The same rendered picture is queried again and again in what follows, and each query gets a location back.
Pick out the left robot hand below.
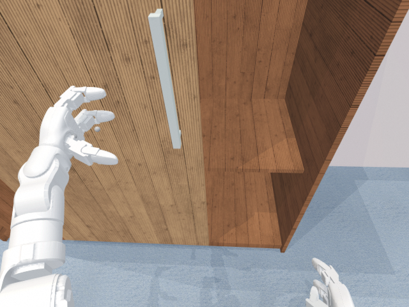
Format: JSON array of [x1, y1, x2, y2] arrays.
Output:
[[39, 86, 118, 166]]

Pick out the right robot hand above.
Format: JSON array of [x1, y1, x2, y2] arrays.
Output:
[[305, 258, 355, 307]]

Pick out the handle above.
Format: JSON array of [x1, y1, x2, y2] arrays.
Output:
[[148, 9, 181, 148]]

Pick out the robot left upper arm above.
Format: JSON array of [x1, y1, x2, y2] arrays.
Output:
[[0, 274, 75, 307]]

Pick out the left robot forearm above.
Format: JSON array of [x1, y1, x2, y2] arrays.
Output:
[[0, 145, 72, 293]]

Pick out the wardrobe door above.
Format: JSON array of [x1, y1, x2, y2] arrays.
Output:
[[0, 179, 15, 229], [0, 0, 209, 246]]

